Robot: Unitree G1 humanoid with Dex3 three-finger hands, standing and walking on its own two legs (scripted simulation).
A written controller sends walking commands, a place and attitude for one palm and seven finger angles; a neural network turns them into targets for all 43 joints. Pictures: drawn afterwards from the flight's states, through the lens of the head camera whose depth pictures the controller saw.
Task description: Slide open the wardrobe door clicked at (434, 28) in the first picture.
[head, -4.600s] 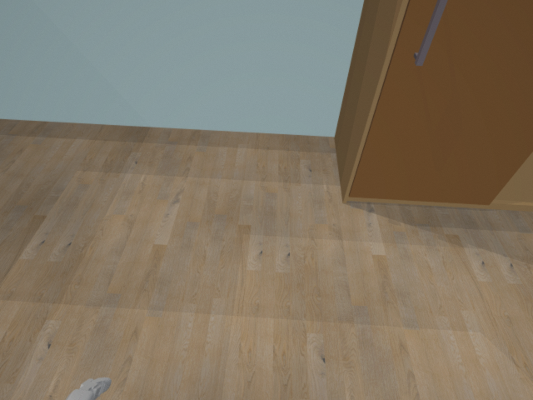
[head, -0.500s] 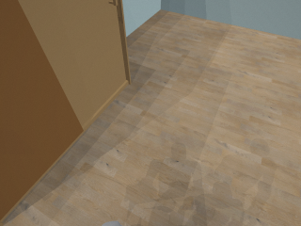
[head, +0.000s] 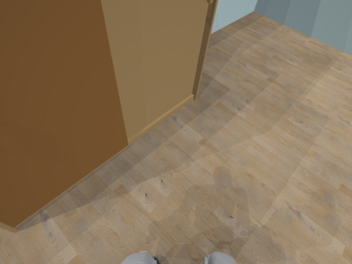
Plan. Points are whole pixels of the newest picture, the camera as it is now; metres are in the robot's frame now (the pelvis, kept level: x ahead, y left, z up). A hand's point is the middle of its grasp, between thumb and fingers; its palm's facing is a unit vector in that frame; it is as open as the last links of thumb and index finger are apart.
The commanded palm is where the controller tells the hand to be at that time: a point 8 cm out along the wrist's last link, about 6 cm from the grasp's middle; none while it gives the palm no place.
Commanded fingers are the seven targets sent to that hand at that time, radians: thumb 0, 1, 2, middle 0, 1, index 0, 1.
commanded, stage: turn to face it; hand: left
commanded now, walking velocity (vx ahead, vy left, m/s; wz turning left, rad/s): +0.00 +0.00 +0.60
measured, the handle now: out of the picture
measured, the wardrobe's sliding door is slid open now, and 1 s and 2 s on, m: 0.00 0.00 0.00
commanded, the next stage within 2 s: take the last steps up to it in 1.36 s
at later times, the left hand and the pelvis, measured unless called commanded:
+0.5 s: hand out of the picture +0.08 +0.14 -0.13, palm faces +0.27 -0.91 -0.30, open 7.4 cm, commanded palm none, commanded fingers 0.00 0.90 0.90 -0.20 -0.30 -0.20 -0.30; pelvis +0.01 -0.08 +0.01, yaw +18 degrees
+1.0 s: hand out of the picture -0.14 +0.14 -0.18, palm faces +0.61 -0.75 -0.27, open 7.4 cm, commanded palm none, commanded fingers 0.00 0.90 0.90 -0.20 -0.30 -0.20 -0.30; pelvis -0.02 -0.06 +0.00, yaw +36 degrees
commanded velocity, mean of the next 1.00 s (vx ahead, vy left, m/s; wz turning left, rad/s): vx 0.00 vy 0.00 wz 0.56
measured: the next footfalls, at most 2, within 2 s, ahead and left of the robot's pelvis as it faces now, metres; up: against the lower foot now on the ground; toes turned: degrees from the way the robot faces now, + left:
right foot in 0.42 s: +0.08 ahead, -0.17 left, +0.00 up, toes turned +13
left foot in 0.90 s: -0.06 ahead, +0.05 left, +0.00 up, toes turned +40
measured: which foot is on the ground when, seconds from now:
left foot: down 0.00-0.42, up 0.44-0.88, down 0.90-1.00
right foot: up 0.00-0.40, down 0.42-0.90, up 0.92-1.00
